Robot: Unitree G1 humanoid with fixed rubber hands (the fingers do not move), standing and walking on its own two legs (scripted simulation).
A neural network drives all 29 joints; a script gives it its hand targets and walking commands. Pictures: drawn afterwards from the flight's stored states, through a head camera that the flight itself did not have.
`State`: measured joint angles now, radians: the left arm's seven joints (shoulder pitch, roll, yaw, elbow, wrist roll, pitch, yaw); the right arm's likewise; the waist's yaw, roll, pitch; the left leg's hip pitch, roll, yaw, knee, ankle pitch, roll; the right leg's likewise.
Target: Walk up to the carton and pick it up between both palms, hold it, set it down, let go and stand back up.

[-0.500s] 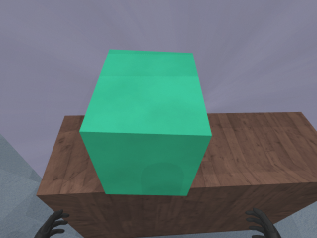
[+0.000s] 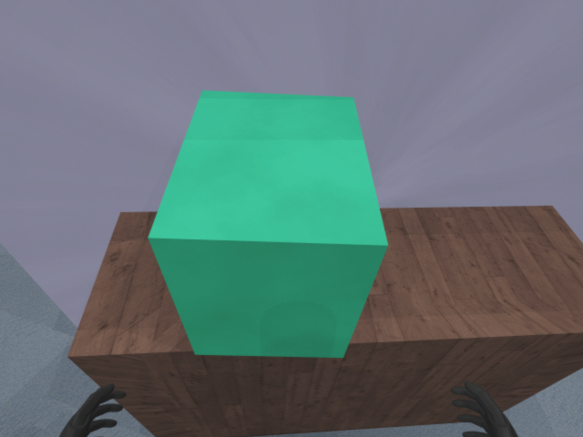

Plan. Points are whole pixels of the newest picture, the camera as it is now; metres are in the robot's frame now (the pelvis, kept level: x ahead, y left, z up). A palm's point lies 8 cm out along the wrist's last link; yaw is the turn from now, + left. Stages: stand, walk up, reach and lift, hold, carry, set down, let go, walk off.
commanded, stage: stand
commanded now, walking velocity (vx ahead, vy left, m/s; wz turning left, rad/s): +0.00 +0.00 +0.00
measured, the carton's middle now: (274, 226) +0.43 +0.03 +0.05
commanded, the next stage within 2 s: walk up in 1.82 s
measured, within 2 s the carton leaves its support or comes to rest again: neither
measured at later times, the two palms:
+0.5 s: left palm out of the picture +0.13 +0.29 -0.08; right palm out of the picture +0.13 -0.29 -0.06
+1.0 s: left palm out of the picture +0.11 +0.29 -0.08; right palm out of the picture +0.12 -0.29 -0.06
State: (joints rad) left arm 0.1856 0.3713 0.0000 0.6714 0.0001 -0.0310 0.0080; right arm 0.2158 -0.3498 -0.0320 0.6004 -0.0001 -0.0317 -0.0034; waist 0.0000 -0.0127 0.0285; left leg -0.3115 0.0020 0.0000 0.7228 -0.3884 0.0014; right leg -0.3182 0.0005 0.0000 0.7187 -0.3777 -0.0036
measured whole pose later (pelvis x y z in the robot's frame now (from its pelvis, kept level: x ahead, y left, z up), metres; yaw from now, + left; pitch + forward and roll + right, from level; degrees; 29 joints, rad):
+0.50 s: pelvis -0.01 +0.00 +0.00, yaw +0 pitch -2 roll +0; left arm 0.17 0.38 0.00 0.72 0.00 -0.03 -0.01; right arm 0.22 -0.36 -0.03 0.60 0.00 -0.03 0.00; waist 0.00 -0.01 0.03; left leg -0.31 0.00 0.00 0.72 -0.37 0.00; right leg -0.32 0.00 0.00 0.72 -0.36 0.00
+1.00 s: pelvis -0.03 +0.00 +0.00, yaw +0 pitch -4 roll +0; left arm 0.16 0.38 0.00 0.77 0.00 -0.03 -0.01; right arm 0.22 -0.36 -0.03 0.63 0.00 -0.03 0.00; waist 0.00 -0.01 0.04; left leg -0.31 0.00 0.00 0.72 -0.35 0.00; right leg -0.32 0.00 0.00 0.71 -0.34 0.00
